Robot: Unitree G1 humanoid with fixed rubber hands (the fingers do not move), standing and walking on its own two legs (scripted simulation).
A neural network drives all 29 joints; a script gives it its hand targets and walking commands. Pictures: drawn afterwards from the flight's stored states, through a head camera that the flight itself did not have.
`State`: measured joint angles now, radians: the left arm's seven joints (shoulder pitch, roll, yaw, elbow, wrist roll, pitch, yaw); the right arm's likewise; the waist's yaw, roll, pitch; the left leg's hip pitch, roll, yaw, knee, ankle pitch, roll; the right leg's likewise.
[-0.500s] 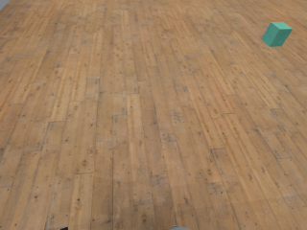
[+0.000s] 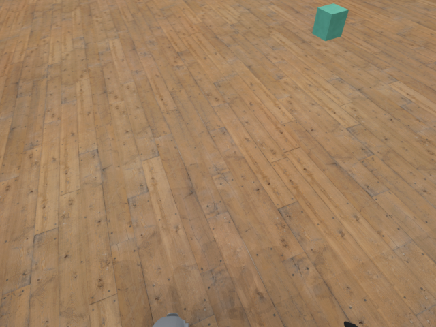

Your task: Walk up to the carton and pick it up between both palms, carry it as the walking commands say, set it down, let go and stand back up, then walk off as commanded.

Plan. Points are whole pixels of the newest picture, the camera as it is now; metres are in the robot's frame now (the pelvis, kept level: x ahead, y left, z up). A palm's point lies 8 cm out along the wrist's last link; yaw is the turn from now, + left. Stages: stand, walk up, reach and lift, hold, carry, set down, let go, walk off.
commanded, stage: walk up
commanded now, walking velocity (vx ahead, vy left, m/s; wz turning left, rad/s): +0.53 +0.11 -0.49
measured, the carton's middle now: (329, 22) +2.96 -0.90 -0.66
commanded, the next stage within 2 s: none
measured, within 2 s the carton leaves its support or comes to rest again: neither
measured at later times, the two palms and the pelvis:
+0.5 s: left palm (154, 186) +0.49 +0.22 -0.10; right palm out of the picture +0.13 -0.21 -0.14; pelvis +0.26 +0.03 -0.01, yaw -9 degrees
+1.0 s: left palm (151, 191) +0.49 +0.24 -0.14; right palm (325, 139) +0.67 -0.27 -0.10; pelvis +0.52 -0.02 -0.01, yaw -13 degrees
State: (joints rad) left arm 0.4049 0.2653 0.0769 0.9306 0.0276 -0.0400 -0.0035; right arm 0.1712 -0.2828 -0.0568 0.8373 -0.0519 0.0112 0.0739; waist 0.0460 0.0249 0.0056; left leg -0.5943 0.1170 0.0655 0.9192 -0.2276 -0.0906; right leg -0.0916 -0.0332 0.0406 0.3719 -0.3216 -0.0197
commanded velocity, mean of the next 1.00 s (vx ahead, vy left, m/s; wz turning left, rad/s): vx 0.52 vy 0.04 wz -0.27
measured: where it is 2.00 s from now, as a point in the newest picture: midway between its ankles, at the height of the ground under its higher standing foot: (266, 186)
